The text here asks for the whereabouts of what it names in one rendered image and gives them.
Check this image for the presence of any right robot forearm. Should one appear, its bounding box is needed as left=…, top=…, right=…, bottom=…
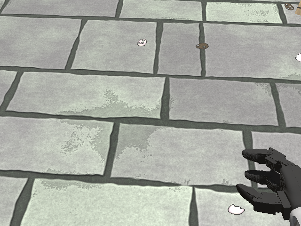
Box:
left=289, top=206, right=301, bottom=226

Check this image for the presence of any right robot hand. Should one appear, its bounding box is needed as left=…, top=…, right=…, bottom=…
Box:
left=236, top=147, right=301, bottom=220

